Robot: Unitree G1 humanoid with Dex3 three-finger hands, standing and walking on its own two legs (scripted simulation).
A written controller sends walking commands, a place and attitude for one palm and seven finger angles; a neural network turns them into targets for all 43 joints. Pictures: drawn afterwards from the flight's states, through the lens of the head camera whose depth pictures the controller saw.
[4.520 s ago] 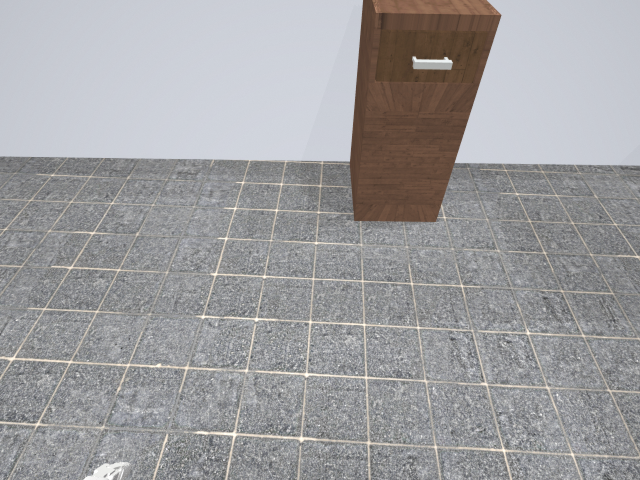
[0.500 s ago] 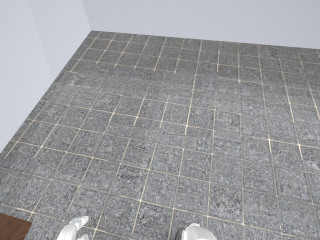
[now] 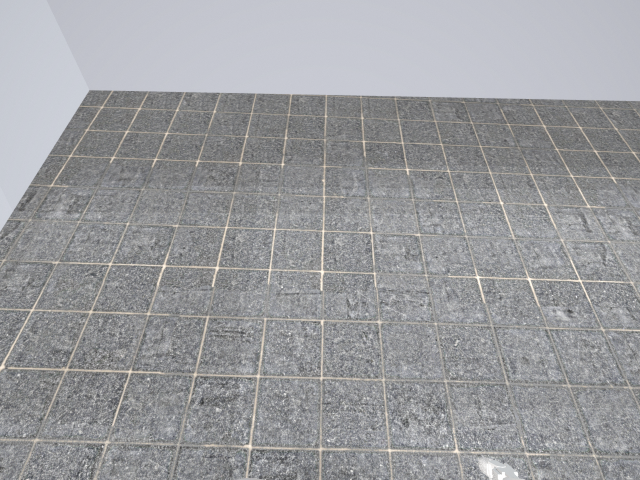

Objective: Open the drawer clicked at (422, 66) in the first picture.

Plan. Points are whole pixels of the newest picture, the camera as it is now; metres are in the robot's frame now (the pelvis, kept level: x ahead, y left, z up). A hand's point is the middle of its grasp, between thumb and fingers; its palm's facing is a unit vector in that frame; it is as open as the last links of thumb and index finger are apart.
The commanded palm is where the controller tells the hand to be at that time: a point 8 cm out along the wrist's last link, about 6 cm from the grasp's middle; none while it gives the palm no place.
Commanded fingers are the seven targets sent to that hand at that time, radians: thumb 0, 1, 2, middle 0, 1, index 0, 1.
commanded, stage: walk to a spot facing it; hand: left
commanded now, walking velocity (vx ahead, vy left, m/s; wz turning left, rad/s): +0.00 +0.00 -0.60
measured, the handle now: out of the picture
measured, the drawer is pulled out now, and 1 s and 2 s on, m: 0.00 0.00 0.00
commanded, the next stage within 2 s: turn to face it in 0.84 s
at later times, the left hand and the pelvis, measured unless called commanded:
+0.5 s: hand (218, 453) +0.17 +0.16 -0.16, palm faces -0.34 -0.91 -0.25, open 7.4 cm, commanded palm none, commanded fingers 0.00 0.90 0.90 -0.20 -0.30 -0.20 -0.30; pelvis +0.00 +0.00 +0.00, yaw -21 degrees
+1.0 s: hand (242, 462) +0.16 +0.13 -0.16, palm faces -0.47 -0.86 -0.20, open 7.4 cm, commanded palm none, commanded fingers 0.00 0.90 0.90 -0.20 -0.30 -0.20 -0.30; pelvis +0.04 -0.03 +0.01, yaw -34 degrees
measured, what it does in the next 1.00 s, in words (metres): steps on the spot, turning right: left foot, then right foot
